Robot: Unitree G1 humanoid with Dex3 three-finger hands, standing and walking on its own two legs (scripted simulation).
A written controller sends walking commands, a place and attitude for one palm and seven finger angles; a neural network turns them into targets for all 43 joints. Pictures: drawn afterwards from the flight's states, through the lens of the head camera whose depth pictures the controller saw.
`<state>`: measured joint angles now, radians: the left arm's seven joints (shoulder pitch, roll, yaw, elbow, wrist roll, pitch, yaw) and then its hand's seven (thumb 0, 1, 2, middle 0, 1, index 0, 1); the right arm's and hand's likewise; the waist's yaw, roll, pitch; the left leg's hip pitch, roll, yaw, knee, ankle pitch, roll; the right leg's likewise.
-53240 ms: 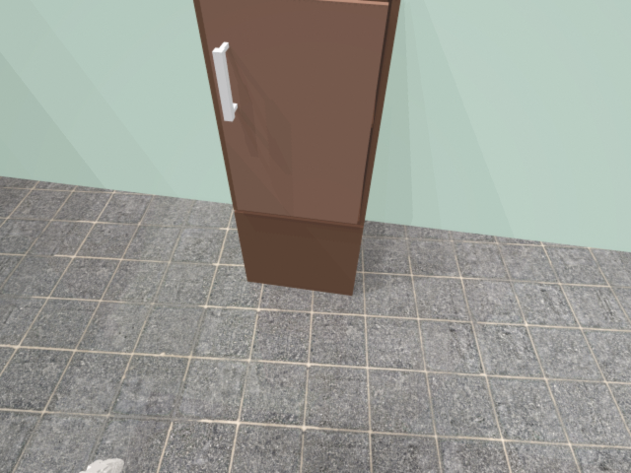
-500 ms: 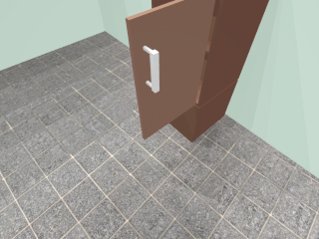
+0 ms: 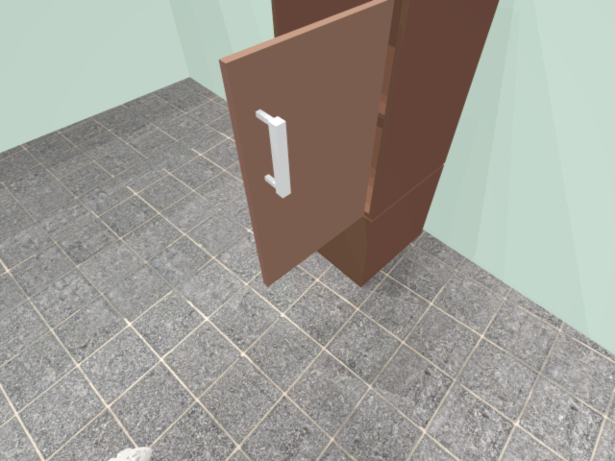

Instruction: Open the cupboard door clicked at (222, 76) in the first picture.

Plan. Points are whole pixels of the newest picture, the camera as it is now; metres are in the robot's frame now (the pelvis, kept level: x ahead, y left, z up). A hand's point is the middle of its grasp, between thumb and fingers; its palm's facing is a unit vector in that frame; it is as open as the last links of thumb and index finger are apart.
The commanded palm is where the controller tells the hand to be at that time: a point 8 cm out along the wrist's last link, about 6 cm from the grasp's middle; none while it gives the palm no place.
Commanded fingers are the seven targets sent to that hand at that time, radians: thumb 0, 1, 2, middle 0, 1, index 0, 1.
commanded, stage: look to check the result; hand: left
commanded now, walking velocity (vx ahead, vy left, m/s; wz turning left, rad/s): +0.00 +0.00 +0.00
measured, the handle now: (273, 155) +0.59 +0.09 +0.06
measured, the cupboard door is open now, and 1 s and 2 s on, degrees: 89 89 89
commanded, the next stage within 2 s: stand and wait in 0.58 s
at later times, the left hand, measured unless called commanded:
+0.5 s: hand out of the picture +0.09 +0.23 -0.16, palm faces -0.02 -0.95 -0.32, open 7.4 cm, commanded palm none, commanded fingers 0.00 0.90 0.90 -0.20 -0.30 -0.20 -0.30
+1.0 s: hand out of the picture +0.11 +0.24 -0.16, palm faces -0.03 -0.95 -0.32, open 7.4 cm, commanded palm none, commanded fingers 0.00 0.90 0.90 -0.20 -0.30 -0.20 -0.30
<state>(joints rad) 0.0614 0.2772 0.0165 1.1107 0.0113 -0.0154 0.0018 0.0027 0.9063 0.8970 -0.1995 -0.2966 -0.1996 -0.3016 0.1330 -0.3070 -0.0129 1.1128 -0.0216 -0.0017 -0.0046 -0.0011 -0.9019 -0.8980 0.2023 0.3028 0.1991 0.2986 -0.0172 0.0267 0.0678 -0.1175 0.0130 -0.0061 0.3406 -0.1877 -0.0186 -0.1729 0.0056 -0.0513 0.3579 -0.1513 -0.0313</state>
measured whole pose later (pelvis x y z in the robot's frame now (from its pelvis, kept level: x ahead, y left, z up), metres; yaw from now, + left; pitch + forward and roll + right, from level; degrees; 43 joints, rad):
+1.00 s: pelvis +0.03 +0.00 +0.00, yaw -1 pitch -1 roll +0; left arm 0.09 0.30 0.02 1.13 0.01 -0.02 0.01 0.00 0.91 0.90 -0.20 -0.30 -0.20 -0.30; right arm 0.13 -0.31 0.00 1.12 -0.02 0.00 -0.01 0.00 -0.90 -0.90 0.20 0.30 0.20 0.30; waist -0.01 0.02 0.07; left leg -0.06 0.02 0.01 0.29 -0.20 -0.02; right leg -0.12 0.02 -0.04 0.31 -0.16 -0.03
